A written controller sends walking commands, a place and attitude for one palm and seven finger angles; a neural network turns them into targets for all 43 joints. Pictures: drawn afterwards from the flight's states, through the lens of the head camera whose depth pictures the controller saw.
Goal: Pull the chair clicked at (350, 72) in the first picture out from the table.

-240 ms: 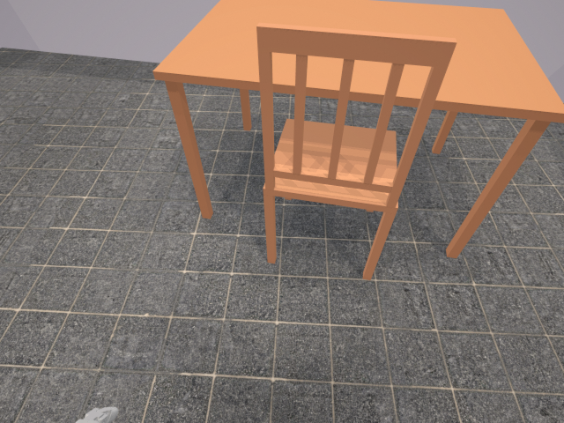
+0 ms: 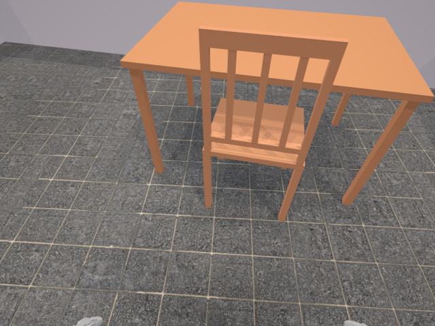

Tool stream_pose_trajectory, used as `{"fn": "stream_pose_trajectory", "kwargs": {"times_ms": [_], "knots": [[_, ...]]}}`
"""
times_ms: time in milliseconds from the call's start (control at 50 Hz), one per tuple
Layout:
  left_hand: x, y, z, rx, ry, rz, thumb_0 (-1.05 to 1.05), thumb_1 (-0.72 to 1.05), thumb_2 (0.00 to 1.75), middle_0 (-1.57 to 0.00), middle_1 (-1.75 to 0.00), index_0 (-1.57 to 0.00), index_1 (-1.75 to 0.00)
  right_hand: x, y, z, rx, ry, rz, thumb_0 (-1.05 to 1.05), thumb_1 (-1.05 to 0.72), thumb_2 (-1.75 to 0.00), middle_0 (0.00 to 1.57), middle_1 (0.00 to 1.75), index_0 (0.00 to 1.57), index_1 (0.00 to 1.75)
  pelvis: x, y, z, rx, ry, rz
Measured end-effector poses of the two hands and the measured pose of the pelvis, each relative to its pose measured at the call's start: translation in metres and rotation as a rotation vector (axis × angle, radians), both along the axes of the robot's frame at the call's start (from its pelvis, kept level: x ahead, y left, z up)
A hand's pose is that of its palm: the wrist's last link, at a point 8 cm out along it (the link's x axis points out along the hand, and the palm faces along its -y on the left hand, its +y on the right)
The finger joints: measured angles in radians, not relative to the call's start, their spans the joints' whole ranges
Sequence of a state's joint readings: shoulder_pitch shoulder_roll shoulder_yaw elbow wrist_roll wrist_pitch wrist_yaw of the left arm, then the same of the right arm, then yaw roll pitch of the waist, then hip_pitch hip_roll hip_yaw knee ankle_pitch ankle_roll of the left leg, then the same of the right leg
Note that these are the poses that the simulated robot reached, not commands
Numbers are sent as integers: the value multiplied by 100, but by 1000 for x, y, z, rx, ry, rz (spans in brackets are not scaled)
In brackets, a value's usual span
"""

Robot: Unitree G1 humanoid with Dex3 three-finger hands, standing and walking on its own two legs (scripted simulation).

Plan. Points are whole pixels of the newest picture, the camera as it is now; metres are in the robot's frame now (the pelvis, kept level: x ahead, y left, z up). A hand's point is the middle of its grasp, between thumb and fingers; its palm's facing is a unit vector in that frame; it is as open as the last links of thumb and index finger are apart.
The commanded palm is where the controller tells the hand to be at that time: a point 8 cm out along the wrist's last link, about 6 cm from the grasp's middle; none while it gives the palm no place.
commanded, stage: stand and wait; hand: left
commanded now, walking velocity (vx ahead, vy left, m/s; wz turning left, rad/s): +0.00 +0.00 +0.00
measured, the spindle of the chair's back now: (260, 103) +0.83 -0.10 -0.06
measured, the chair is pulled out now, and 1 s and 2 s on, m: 0.00 0.00 0.00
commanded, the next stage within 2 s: look at it before walking up in 0.58 s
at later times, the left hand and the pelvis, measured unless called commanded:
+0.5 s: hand out of the picture +0.06 +0.24 -0.15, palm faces -0.02 -0.94 -0.33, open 7.4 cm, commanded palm none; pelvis -0.01 -0.01 +0.01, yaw +0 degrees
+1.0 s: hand out of the picture +0.06 +0.23 -0.15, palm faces -0.02 -0.95 -0.31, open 7.4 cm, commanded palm none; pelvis -0.01 -0.01 +0.01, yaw +0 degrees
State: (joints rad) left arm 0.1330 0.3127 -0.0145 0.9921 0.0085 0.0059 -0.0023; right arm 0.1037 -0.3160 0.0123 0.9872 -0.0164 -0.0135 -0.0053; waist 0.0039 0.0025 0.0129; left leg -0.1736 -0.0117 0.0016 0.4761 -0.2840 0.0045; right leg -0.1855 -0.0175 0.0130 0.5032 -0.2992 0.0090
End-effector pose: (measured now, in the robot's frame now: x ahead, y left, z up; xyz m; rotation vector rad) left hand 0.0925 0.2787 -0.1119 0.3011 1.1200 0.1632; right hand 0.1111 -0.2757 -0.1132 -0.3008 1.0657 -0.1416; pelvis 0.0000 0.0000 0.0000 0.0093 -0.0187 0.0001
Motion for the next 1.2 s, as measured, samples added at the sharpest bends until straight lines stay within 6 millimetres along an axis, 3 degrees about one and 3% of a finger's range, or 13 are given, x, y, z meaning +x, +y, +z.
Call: {"fn": "stream_pose_trajectory", "kwargs": {"times_ms": [280,480,780,1200], "knots": [[-36,0,-4,6,97,35,1,91,90,-21,-30,-20,-30,-42,-16,-5,-16,116,-44,0,-91,-90,20,30,20,30,-6,-6,4,-2,-4,-2],[-43,1,-2,14,113,39,1,91,90,-21,-30,-20,-30,-64,-18,-8,-14,162,-65,0,-91,-90,20,30,20,30,-11,-7,5,-3,-7,-4],[-37,-3,-2,2,87,30,1,91,90,-21,-30,-20,-30,-66,-14,-7,-3,154,-65,0,-91,-90,20,30,20,30,-14,-8,7,-3,-7,-6],[-45,0,-3,3,114,42,1,91,90,-21,-30,-20,-30,-61,-16,-4,-14,154,-65,0,-91,-90,20,30,20,30,-11,-6,8,-5,-5,-6]]}}
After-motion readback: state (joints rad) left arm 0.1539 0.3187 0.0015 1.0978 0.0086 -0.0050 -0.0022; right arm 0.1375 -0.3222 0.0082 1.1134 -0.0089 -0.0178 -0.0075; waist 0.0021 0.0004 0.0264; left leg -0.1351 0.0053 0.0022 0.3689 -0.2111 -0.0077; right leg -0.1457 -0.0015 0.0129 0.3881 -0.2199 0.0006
